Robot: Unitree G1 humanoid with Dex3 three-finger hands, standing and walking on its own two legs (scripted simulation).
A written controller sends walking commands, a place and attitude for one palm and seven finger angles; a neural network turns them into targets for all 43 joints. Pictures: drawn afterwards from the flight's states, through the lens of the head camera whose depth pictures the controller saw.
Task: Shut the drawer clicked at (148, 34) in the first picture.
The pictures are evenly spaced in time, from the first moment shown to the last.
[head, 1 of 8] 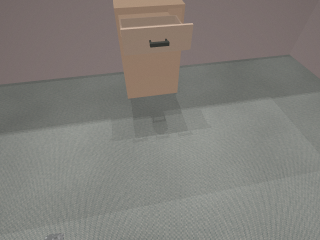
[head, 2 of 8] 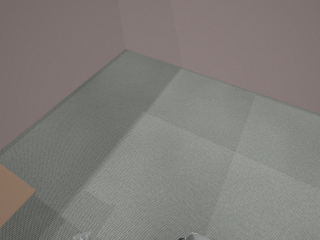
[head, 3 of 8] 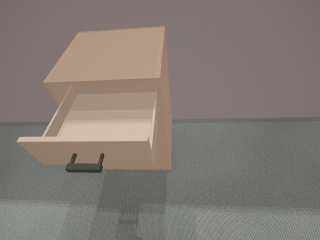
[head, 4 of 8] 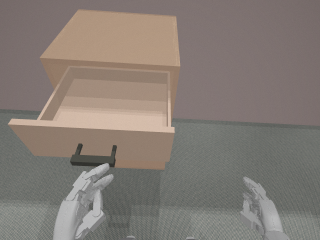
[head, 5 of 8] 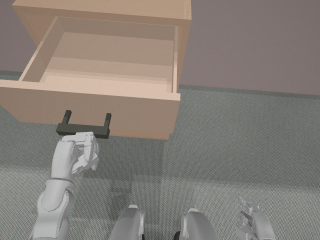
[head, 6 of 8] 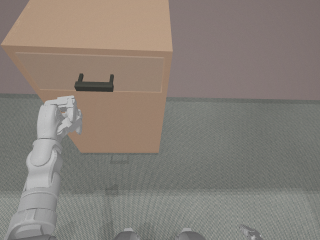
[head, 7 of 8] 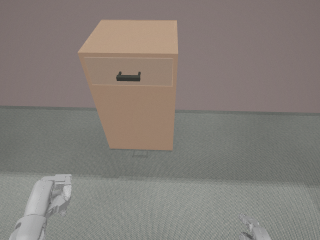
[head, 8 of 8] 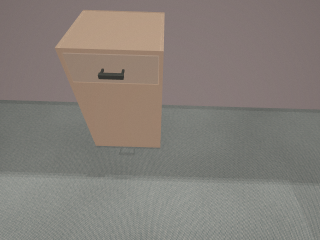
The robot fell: no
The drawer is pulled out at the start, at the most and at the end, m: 0.28 0.28 0.00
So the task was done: yes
